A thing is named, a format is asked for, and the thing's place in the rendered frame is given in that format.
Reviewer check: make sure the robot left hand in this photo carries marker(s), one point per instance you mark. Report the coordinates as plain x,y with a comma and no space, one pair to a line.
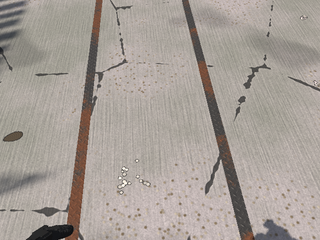
55,232

